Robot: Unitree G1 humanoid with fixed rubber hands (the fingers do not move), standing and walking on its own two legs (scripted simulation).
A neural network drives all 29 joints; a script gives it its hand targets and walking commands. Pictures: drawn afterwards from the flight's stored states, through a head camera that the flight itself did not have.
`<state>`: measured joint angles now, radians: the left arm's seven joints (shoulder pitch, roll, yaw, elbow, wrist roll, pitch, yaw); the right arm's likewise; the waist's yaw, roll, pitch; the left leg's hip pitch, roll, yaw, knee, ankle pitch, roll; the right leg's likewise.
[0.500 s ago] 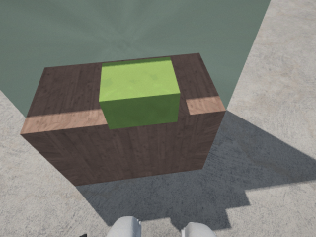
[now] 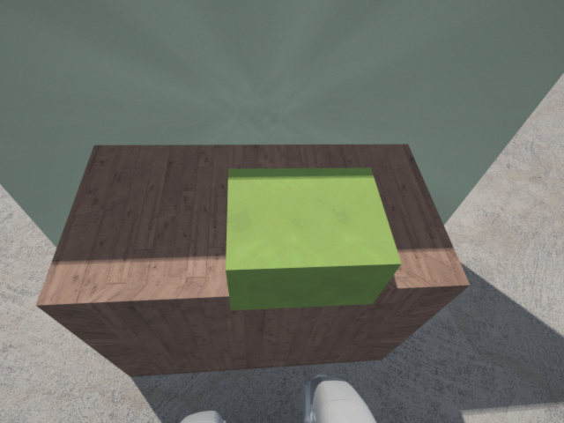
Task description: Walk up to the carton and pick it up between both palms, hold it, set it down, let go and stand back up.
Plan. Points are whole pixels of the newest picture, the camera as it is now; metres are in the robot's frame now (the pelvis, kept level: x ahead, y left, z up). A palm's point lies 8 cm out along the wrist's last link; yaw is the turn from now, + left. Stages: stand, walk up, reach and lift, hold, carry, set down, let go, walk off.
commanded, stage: walk up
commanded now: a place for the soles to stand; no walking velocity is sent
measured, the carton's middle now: (302, 238) +0.42 -0.06 -0.07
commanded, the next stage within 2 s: none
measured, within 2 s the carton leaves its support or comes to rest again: neither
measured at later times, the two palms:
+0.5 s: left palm out of the picture +0.14 +0.23 -0.13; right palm out of the picture +0.10 -0.24 -0.11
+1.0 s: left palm out of the picture +0.03 +0.21 -0.12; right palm out of the picture +0.00 -0.24 -0.13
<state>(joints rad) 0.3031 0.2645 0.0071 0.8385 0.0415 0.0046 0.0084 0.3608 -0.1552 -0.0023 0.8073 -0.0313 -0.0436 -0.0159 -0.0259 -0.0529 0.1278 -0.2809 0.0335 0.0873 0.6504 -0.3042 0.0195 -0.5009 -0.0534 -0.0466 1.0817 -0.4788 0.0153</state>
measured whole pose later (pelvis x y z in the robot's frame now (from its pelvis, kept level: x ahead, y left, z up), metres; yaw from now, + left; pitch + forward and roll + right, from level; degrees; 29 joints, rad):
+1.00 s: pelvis -0.02 -0.01 +0.01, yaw -2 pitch -2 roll +1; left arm 0.25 0.18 -0.03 1.01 0.00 0.00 0.00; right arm 0.30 -0.19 0.02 0.99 0.00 -0.01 0.00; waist 0.00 0.00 0.03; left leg -0.22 0.01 0.06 0.51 -0.25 0.01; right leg -0.28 0.00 0.00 0.53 -0.21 -0.01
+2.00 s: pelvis -0.03 -0.03 +0.01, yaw +0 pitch -2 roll +0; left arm 0.20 0.23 0.01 0.96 0.00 0.04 0.00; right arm 0.23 -0.24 0.00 0.92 -0.01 0.01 -0.02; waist 0.00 0.00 0.09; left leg -0.30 0.03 0.01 0.60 -0.27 0.01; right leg -0.33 0.02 -0.04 0.57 -0.22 -0.04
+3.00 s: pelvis +0.01 -0.05 +0.00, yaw +1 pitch +0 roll +1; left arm 0.22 0.27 0.02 0.51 -0.04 0.20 0.04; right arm 0.08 -0.14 -0.13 0.96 -0.04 -0.29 0.05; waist 0.01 -0.07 0.06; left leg -0.28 0.05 0.02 0.60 -0.32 -0.04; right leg -0.33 0.01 -0.07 0.63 -0.31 -0.05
